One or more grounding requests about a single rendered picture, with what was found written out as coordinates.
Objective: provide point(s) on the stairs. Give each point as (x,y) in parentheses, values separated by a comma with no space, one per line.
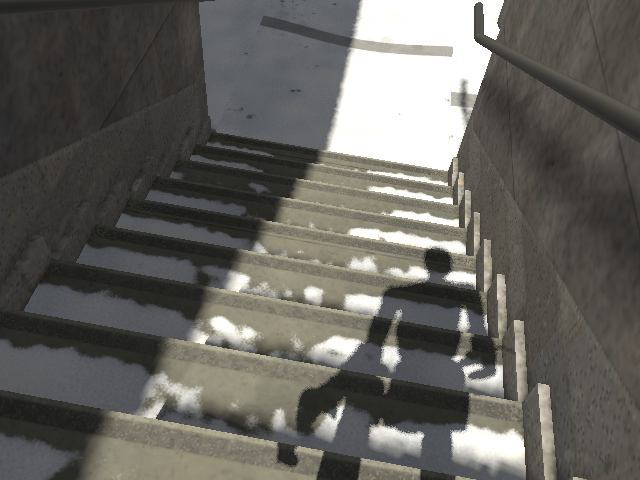
(269,312)

